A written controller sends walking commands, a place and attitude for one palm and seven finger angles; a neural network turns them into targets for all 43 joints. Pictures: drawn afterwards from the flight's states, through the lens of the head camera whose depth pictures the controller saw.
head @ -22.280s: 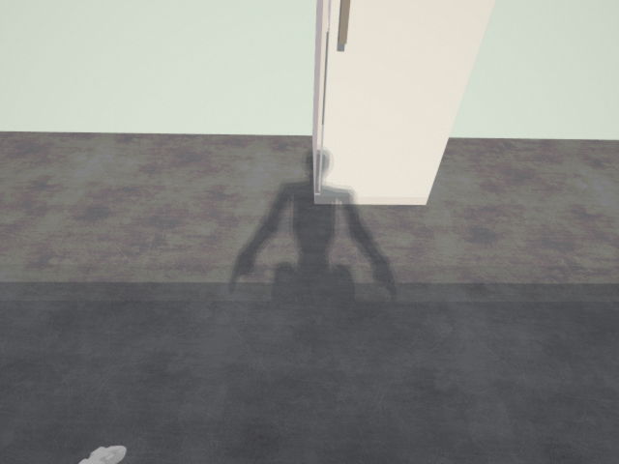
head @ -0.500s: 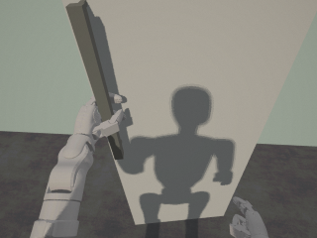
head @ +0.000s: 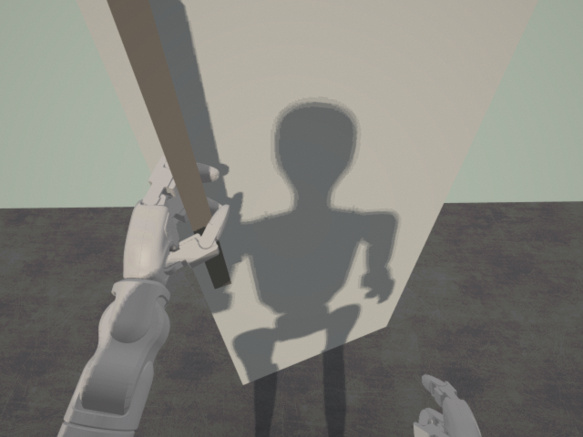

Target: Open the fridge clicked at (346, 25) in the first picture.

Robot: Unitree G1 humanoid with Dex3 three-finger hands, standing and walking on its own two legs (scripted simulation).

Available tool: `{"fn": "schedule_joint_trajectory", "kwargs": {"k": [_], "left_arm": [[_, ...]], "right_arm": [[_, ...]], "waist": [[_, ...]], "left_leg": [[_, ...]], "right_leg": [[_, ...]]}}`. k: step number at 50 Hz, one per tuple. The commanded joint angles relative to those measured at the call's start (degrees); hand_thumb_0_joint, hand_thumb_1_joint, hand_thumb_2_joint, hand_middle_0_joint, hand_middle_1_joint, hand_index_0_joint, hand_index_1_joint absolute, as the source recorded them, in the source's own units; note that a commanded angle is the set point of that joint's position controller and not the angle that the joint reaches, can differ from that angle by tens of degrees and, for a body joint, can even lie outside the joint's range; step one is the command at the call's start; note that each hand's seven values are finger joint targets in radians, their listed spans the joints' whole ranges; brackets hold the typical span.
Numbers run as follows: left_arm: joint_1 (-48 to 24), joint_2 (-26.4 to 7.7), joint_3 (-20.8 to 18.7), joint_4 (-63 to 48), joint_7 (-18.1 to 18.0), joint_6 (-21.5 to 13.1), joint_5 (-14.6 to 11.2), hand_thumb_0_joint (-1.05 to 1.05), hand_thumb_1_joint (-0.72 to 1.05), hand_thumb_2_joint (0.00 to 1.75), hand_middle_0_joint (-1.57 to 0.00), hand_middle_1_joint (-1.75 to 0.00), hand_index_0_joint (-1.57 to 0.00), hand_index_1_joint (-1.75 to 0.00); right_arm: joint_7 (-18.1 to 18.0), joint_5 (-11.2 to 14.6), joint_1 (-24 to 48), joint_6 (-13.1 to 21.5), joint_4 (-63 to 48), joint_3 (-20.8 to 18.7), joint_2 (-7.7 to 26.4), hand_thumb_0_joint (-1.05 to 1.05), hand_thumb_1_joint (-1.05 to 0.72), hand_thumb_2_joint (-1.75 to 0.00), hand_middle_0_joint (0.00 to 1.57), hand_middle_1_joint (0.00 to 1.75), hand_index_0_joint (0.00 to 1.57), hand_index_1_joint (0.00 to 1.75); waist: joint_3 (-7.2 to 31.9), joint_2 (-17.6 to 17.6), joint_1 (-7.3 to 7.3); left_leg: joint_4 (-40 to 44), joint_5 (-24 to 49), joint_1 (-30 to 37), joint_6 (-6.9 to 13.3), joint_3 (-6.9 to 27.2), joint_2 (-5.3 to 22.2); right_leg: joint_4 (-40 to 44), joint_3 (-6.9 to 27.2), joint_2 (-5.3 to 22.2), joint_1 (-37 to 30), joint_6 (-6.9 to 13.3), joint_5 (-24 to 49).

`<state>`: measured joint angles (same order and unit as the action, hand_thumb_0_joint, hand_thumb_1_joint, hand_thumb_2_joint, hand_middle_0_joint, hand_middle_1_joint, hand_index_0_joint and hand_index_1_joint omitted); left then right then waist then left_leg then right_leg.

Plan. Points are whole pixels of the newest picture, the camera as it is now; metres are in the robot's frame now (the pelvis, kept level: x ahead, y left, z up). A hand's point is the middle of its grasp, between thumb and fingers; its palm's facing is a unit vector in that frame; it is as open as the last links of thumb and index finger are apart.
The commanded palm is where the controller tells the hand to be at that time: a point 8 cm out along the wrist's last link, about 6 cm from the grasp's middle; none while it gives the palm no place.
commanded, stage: walk backward, drawing the door open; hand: left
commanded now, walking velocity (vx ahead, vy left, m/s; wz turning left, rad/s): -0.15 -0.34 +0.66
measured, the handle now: (185, 169) +0.36 +0.12 +0.22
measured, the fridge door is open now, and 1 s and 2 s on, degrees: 21 38 72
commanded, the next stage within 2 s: stop walking and hold the door back in 2.00 s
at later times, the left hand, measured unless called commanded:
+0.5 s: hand (245, 291) +0.24 +0.05 +0.15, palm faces +0.11 -0.98 -0.17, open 7.4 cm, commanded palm +0.20 +0.09 +0.17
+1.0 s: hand (299, 314) +0.21 +0.00 +0.16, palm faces +0.70 -0.68 -0.21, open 6.9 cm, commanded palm +0.15 +0.01 +0.16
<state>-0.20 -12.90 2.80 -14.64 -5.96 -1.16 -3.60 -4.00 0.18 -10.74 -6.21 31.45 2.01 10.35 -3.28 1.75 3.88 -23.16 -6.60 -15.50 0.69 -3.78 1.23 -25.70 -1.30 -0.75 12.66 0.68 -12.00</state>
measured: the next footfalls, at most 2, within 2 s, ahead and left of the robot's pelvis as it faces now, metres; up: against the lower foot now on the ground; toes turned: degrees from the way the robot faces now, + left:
left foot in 0.44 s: -0.07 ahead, +0.05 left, +0.00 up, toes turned +20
right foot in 0.72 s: +0.17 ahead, -0.29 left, +0.00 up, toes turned +26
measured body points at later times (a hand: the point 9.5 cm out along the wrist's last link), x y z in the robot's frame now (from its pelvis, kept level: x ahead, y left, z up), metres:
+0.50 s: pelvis -0.02 -0.10 -0.02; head +0.05 -0.07 +0.43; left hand +0.23 +0.10 +0.16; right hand +0.20 -0.27 -0.12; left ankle -0.10 +0.03 -0.74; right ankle +0.02 -0.14 -0.70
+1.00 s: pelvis +0.05 -0.31 +0.00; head +0.13 -0.26 +0.43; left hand +0.17 +0.03 +0.17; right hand +0.36 -0.37 -0.10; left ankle -0.07 -0.27 -0.68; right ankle +0.14 -0.31 -0.74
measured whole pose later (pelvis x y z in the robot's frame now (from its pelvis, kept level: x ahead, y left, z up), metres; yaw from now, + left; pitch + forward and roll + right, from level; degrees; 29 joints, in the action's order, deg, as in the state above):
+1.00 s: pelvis +0.05 -0.31 +0.00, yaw +39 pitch +2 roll +3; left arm 3.0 -13.7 -5.8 -26.4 -7.1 -2.2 -2.0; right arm -4.1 -0.4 -3.1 1.3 32.0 -1.8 12.2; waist -9.7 -1.4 3.0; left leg -56.2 -34.1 -21.4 -1.4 -5.2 -1.6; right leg -29.2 -12.3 3.5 21.5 5.9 -10.2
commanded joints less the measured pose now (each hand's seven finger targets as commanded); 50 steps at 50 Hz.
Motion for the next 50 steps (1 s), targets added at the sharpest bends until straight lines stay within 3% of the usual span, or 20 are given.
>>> {"fn": "schedule_joint_trajectory", "kwargs": {"k": [1, 4, 8, 12, 15, 19, 20, 21, 22, 24, 26, 29, 34, 36, 37, 38, 40, 42, 45, 50], "left_arm": [[-15.24, -5.29, -3.47, -20.45, 0.34, -8.28, 0.48, 0.00, 0.90, 0.90, -0.45, -1.40, -0.45, -1.40], [-16.19, -3.79, -2.65, -21.96, 0.41, -7.56, 1.23, 0.00, 0.90, 0.90, -0.45, -1.40, -0.45, -1.40], [-16.78, -3.18, -1.24, -24.98, 1.05, -6.78, 1.50, 0.00, 0.90, 0.90, -0.45, -1.40, -0.45, -1.40], [-16.69, -3.84, -1.76, -27.96, 0.69, -5.43, 2.64, 0.00, 0.90, 0.90, -0.45, -1.40, -0.45, -1.40], [-14.32, -2.69, -1.82, -28.64, 1.67, -5.37, 3.73, 0.00, 0.90, 0.90, -0.45, -1.40, -0.45, -1.40], [-14.26, -0.53, 1.11, -31.75, 2.80, -6.43, 2.86, 0.00, 0.90, 0.90, -0.45, -1.40, -0.45, -1.40], [-15.60, -0.10, 2.17, -32.34, 2.88, -7.02, 2.44, 0.00, 0.90, 0.90, -0.45, -1.40, -0.45, -1.40], [-14.82, 0.17, 3.78, -31.31, 3.21, -7.40, 2.05, 0.00, 0.90, 0.90, -0.45, -1.40, -0.45, -1.40], [-17.81, 1.64, 5.03, -32.52, 3.68, -9.03, 2.99, 0.00, 0.90, 0.90, -0.45, -1.40, -0.45, -1.40], [-19.45, -1.06, 2.05, -32.28, 4.25, -11.17, 5.89, 0.00, 0.90, 0.90, -0.45, -1.40, -0.45, -1.40], [-19.93, -2.99, -0.50, -36.88, 4.59, -11.87, 4.79, 0.00, 0.90, 0.90, -0.45, -1.40, -0.45, -1.40], [-15.58, 2.01, 1.50, -29.51, 4.44, -10.32, 4.06, 0.00, 0.90, 0.90, -0.45, -1.40, -0.45, -1.40], [-15.25, -3.20, -4.15, -28.83, 2.59, -10.33, 2.97, 0.00, 0.90, 0.90, -0.45, -1.40, -0.45, -1.40], [-13.51, -8.09, -9.21, -29.87, 1.19, -9.83, 3.02, 0.00, 0.90, 0.90, -0.45, -1.40, -0.45, -1.40], [-10.26, -10.68, -11.57, -29.91, 0.65, -9.13, 3.06, 0.00, 0.90, 0.90, -0.45, -1.40, -0.45, -1.40], [-8.39, -12.31, -15.77, -31.08, 0.82, -9.02, 2.08, 0.00, 0.90, 0.90, -0.45, -1.40, -0.45, -1.40], [-8.56, -9.28, -13.99, -32.37, 0.78, -9.77, 2.54, 0.00, 0.90, 0.90, -0.45, -1.40, -0.45, -1.40], [-6.22, -8.01, -14.04, -32.58, -1.05, -10.62, 1.94, 0.00, 0.90, 0.90, -0.45, -1.40, -0.45, -1.40], [-5.40, -8.52, -15.02, -31.77, -1.97, -10.04, 1.64, 0.00, 0.90, 0.90, -0.45, -1.40, -0.45, -1.40], [-6.91, -7.58, -12.67, -32.55, -2.24, -9.41, 1.71, 0.00, 0.90, 0.90, -0.45, -1.40, -0.45, -1.40]], "right_arm": [[-0.97, -0.47, 9.84, 4.04, -8.92, -1.94, 6.20, 0.00, -0.90, -0.90, 0.20, 0.30, 0.20, 0.30], [-0.77, -0.54, 11.04, 5.19, -8.08, -2.59, 5.84, 0.00, -0.90, -0.90, 0.20, 0.30, 0.20, 0.30], [-0.49, -0.24, 10.47, 7.16, -6.71, -3.55, 4.36, 0.00, -0.90, -0.90, 0.20, 0.30, 0.20, 0.30], [-1.12, -0.05, 8.37, 8.81, -4.16, -4.27, 3.01, 0.00, -0.90, -0.90, 0.20, 0.30, 0.20, 0.30], [-1.39, -1.24, 7.85, 10.78, -4.96, -3.69, 1.96, 0.00, -0.90, -0.90, 0.20, 0.30, 0.20, 0.30], [-1.86, -1.45, 4.71, 13.62, -5.32, -2.89, 1.47, 0.00, -0.90, -0.90, 0.20, 0.30, 0.20, 0.30], [-1.84, -1.44, 2.19, 14.38, -4.84, -3.15, 1.99, 0.00, -0.90, -0.90, 0.20, 0.30, 0.20, 0.30], [-1.69, -1.45, 2.31, 14.80, -4.93, -4.18, 5.09, 0.00, -0.90, -0.90, 0.20, 0.30, 0.20, 0.30], [-1.00, -2.71, 2.84, 15.00, -5.69, -5.32, 6.22, 0.00, -0.90, -0.90, 0.20, 0.30, 0.20, 0.30], [0.42, -3.37, 6.30, 15.21, -5.40, -5.51, 7.21, 0.00, -0.90, -0.90, 0.20, 0.30, 0.20, 0.30], [0.65, -2.73, 8.17, 15.69, -4.00, -6.38, 7.15, 0.00, -0.90, -0.90, 0.20, 0.30, 0.20, 0.30], [1.74, -0.99, 6.79, 16.18, -2.79, -7.40, 6.52, 0.00, -0.90, -0.90, 0.20, 0.30, 0.20, 0.30], [1.95, 1.37, 9.19, 15.48, -4.72, -6.35, 5.46, 0.00, -0.90, -0.90, 0.20, 0.30, 0.20, 0.30], [1.90, 2.21, 8.49, 14.14, -4.71, -5.45, 3.62, 0.00, -0.90, -0.90, 0.20, 0.30, 0.20, 0.30], [1.87, 1.92, 9.84, 13.25, -5.99, -4.72, 1.54, 0.00, -0.90, -0.90, 0.20, 0.30, 0.20, 0.30], [0.96, 1.25, 10.81, 13.08, -6.15, -5.80, 2.68, 0.00, -0.90, -0.90, 0.20, 0.30, 0.20, 0.30], [0.13, 0.08, 12.51, 12.89, -6.23, -4.31, 1.56, 0.00, -0.90, -0.90, 0.20, 0.30, 0.20, 0.30], [0.63, -0.57, 12.61, 11.61, -5.93, -2.84, 0.53, 0.00, -0.90, -0.90, 0.20, 0.30, 0.20, 0.30], [-0.15, -0.82, 10.48, 10.20, -6.73, -3.40, 2.02, 0.00, -0.90, -0.90, 0.20, 0.30, 0.20, 0.30], [-0.70, -0.66, 7.58, 9.93, -8.34, -3.37, 3.38, 0.00, -0.90, -0.90, 0.20, 0.30, 0.20, 0.30]], "waist": [[12.85, 5.33, -2.24], [12.85, 6.34, -2.62], [16.38, -1.44, -2.20], [16.19, -9.95, -1.66], [14.23, -9.43, -2.79], [14.69, -7.03, -1.29], [15.88, -4.20, 0.77], [16.10, 4.74, 2.25], [16.72, 14.62, 0.75], [15.34, 1.85, -0.46], [13.11, 4.31, -1.67], [14.94, 8.35, -1.85], [15.74, 13.01, -2.33], [16.71, -2.35, -2.77], [17.87, -16.56, -3.39], [21.75, -25.71, -5.71], [19.31, -17.01, -5.02], [20.44, -6.69, -4.29], [22.02, -12.26, -4.52], [22.56, -10.82, -3.98]], "left_leg": [[12.90, -11.06, -0.52, 3.94, 18.19, 10.39], [14.63, -17.49, -4.72, 5.19, 21.19, 13.03], [8.41, -14.94, -2.70, 3.21, 14.80, 8.08], [-20.86, -13.81, 6.71, -1.11, 1.97, -1.09], [-32.49, -19.53, -6.72, -0.92, 0.95, -0.85], [-12.73, -14.77, -2.85, -0.78, -1.22, 0.71], [-3.11, -8.03, 5.15, 0.24, 1.43, 2.20], [4.55, 15.02, 21.18, 3.95, 17.13, 12.55], [4.28, 46.38, 33.25, 10.06, 39.55, 28.41], [-1.73, 51.90, 32.27, 12.74, 35.90, 31.46], [-3.12, 44.21, 27.21, 10.07, 28.81, 25.33], [-1.93, 31.17, 15.35, 3.80, 12.61, 15.55], [-4.34, 20.14, 8.77, 2.75, 12.82, 12.38], [-15.95, -3.10, 3.85, 3.40, 5.71, 2.11], [-29.49, -26.49, -6.05, 4.36, 3.83, -2.55], [-45.27, -33.38, -7.39, 1.25, 6.05, -2.59], [-52.47, -29.47, -10.76, -1.10, 7.63, 0.23], [-46.41, -28.15, -14.38, -2.22, 5.32, -0.25], [-40.01, -28.21, -11.68, -2.41, 2.01, -0.84], [-20.80, -25.75, -6.92, -0.95, -0.61, -0.52]], "right_leg": [[-2.95, 2.29, 0.00, -3.28, -1.16, -6.84], [-5.22, 2.99, -0.21, -5.42, -0.27, -8.51], [4.57, 3.54, 1.22, -8.12, 0.13, -6.54], [15.65, 5.46, 13.45, 10.74, 5.85, -18.35], [9.57, 1.25, 15.11, 1.17, 8.18, 1.40], [-2.36, -4.60, 11.99, -5.47, 7.54, 23.32], [-11.81, -6.08, 9.83, -0.80, 4.89, 26.37], [-25.89, -7.05, 5.15, 16.49, -0.09, 14.41], [-37.89, -1.62, 0.01, 33.02, -3.96, -18.61], [-43.08, 7.60, 3.65, 35.94, -0.76, -17.99], [-38.20, 8.02, 4.25, 34.21, -2.03, -15.01], [-23.17, 3.30, 2.37, 13.11, -2.64, -3.15], [-2.35, -2.67, -0.16, -6.02, -4.90, -0.20], [5.99, -0.64, 5.42, -12.20, -3.23, 13.16], [4.55, 7.65, 16.55, -13.33, 1.21, 25.33], [4.43, 11.24, 21.49, -10.32, 4.56, 25.63], [0.77, 9.09, 19.79, -9.77, 7.33, 27.26], [-1.76, 5.26, 19.36, -16.16, 8.99, 37.18], [0.07, 3.72, 19.34, -17.35, 8.70, 38.31], [2.32, 3.43, 20.06, -16.71, 9.31, 31.88]]}}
